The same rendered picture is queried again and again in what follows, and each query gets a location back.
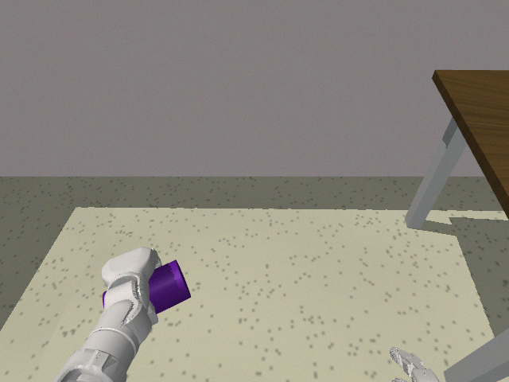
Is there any table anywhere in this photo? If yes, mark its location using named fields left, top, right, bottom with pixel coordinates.
left=405, top=70, right=509, bottom=382

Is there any left robot arm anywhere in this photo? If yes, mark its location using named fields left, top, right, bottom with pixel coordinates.
left=52, top=272, right=152, bottom=382

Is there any right robot hand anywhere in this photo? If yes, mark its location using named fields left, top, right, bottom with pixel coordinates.
left=390, top=348, right=439, bottom=382

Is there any left robot hand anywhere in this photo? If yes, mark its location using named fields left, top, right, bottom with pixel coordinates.
left=102, top=247, right=162, bottom=325

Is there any can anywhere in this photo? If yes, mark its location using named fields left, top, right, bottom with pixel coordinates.
left=103, top=260, right=191, bottom=314

